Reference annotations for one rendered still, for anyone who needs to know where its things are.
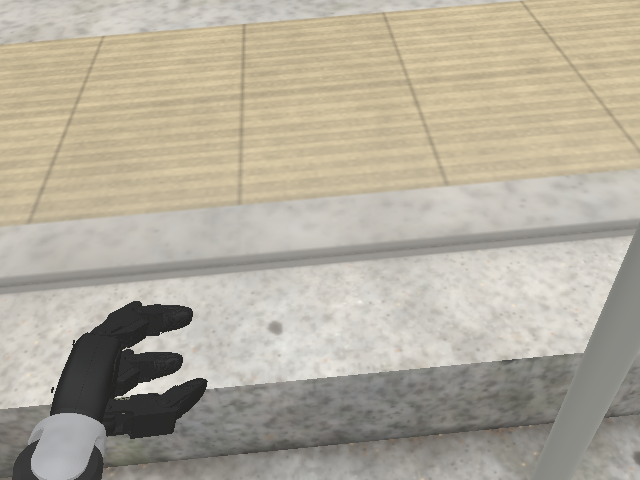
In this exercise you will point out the left robot forearm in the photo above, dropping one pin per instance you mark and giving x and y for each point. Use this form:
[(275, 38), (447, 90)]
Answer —
[(65, 446)]

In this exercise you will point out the left robot hand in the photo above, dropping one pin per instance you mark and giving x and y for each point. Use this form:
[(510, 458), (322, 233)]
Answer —
[(97, 371)]

